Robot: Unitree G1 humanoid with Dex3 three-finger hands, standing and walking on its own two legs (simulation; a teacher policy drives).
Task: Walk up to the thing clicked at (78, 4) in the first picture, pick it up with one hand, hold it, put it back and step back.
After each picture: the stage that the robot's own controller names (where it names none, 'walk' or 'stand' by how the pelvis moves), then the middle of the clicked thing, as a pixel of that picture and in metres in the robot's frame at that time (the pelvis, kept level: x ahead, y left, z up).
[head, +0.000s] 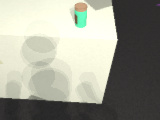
stand; (80, 15) +0.79 +0.02 +0.01
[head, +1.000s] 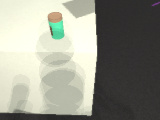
walk; (56, 26) +0.67 +0.17 +0.03
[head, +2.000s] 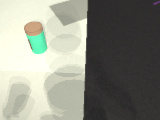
stand; (36, 38) +0.53 +0.20 +0.05
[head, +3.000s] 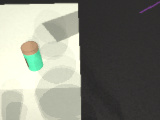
stand; (32, 56) +0.50 +0.22 +0.01
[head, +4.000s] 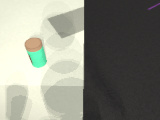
stand; (36, 53) +0.51 +0.20 +0.00
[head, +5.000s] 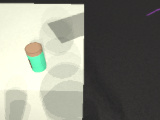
stand; (36, 57) +0.49 +0.20 +0.00
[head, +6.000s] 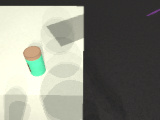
stand; (35, 61) +0.47 +0.20 +0.00
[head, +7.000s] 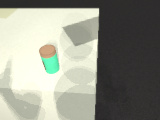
rise first; (50, 59) +0.49 +0.18 +0.01
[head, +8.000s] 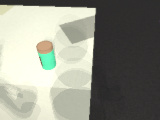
go down; (46, 55) +0.51 +0.18 +0.01
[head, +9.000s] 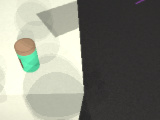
go down; (28, 56) +0.46 +0.18 +0.03
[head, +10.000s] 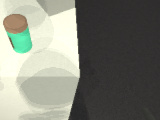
close in; (19, 34) +0.50 +0.17 +0.06
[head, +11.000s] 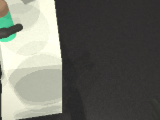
close; (0, 21) +0.53 +0.17 +0.09
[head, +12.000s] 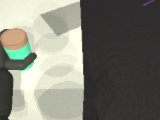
lift; (19, 51) +0.40 +0.18 +0.14
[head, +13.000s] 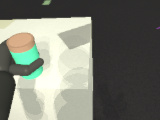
lift; (26, 56) +0.32 +0.17 +0.22
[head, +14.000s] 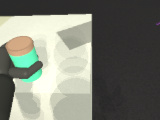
hold; (25, 59) +0.33 +0.17 +0.20
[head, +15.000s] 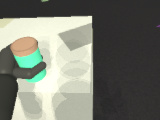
hold; (30, 60) +0.33 +0.16 +0.20
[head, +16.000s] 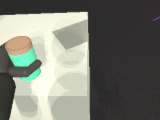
crouch; (24, 59) +0.35 +0.17 +0.18
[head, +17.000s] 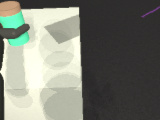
crouch; (13, 24) +0.45 +0.19 +0.23
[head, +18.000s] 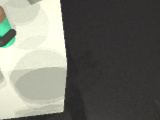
lower; out of the picture +0.51 +0.20 +0.07
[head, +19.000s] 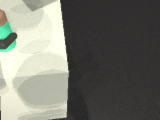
lower; out of the picture +0.50 +0.20 +0.08
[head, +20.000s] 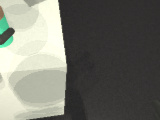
lower; out of the picture +0.51 +0.20 +0.08
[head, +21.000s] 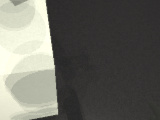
lower; out of the picture +0.52 +0.22 +0.09
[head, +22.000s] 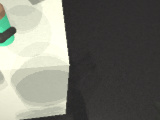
loosen; out of the picture +0.51 +0.20 +0.09
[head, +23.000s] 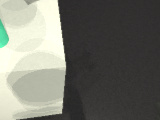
withdraw; out of the picture +0.50 +0.21 +0.08
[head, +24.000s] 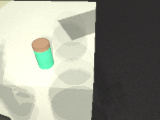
sink last; (43, 54) +0.48 +0.19 +0.04
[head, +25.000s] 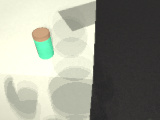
stand; (43, 44) +0.51 +0.19 +0.05
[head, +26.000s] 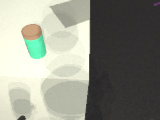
stand; (34, 42) +0.49 +0.19 +0.07
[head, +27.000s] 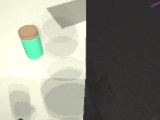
stand; (31, 42) +0.50 +0.20 +0.07
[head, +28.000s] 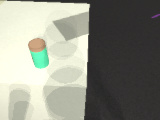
stand; (39, 53) +0.50 +0.20 +0.02
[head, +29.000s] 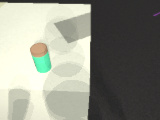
stand; (41, 58) +0.49 +0.18 +0.00
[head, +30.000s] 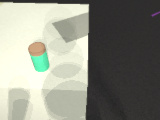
stand; (39, 57) +0.49 +0.19 +0.00
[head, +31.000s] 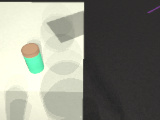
walk; (33, 58) +0.48 +0.21 +0.00
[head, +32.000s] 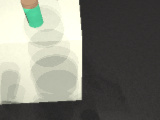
walk; (32, 12) +0.65 +0.23 +0.04
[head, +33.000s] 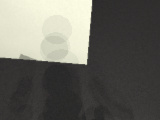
walk; out of the picture +1.02 +0.15 +0.04
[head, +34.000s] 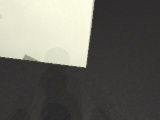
walk; out of the picture +1.15 +0.12 +0.06
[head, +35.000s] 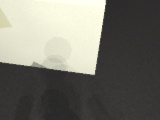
stand; out of the picture +1.08 +0.07 +0.02
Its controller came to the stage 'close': yes
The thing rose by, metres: 0.21
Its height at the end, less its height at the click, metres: +0.00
